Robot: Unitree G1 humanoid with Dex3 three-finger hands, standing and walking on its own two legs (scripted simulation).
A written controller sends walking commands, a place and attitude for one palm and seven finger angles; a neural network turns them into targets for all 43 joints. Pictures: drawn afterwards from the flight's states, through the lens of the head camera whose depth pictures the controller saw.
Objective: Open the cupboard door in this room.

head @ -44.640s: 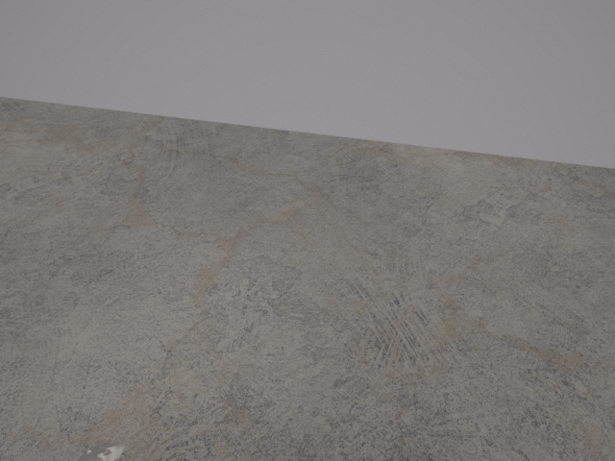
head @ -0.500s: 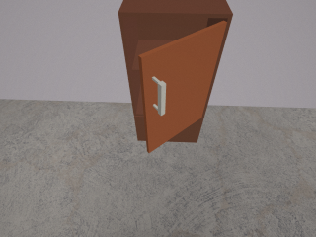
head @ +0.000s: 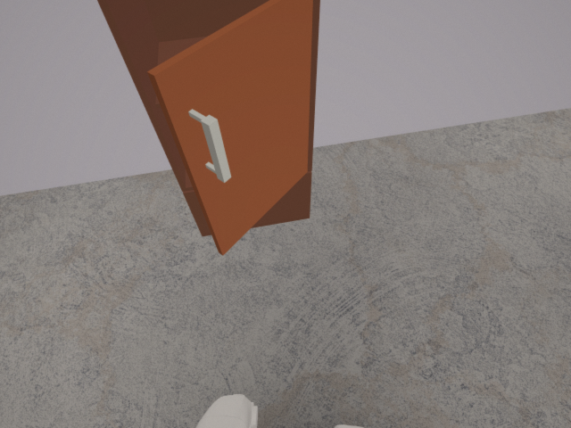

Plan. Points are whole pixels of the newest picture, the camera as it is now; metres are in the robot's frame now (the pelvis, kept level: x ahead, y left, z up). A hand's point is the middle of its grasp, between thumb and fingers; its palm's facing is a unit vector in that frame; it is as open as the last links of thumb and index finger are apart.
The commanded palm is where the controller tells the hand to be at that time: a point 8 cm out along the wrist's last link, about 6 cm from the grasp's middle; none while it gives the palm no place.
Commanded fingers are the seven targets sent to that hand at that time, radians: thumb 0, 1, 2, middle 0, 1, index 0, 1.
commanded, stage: walk to a spot facing it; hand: left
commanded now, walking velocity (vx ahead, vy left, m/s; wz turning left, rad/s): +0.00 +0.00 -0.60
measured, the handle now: (210, 147) +0.59 +0.20 -0.01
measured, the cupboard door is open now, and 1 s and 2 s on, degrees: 41 41 41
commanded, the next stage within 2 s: none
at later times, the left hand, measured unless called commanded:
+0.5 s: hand (174, 409) +0.15 +0.20 -0.16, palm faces -0.25 -0.92 -0.29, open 7.3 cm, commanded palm none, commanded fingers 0.00 0.90 0.90 -0.20 -0.30 -0.20 -0.30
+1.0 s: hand (233, 380) +0.20 +0.11 -0.16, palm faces -0.58 -0.79 -0.21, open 7.3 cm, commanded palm none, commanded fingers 0.00 0.90 0.90 -0.20 -0.30 -0.20 -0.30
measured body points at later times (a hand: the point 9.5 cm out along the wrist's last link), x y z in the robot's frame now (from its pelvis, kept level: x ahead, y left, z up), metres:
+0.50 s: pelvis -0.02 +0.01 -0.01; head +0.03 -0.01 +0.43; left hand +0.16 +0.25 -0.14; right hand -0.01 -0.27 -0.16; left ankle +0.01 +0.17 -0.72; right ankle -0.03 -0.12 -0.74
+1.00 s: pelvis -0.02 +0.01 +0.00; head +0.03 -0.01 +0.45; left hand +0.23 +0.15 -0.14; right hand -0.15 -0.21 -0.14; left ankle +0.06 +0.13 -0.73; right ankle -0.10 -0.09 -0.73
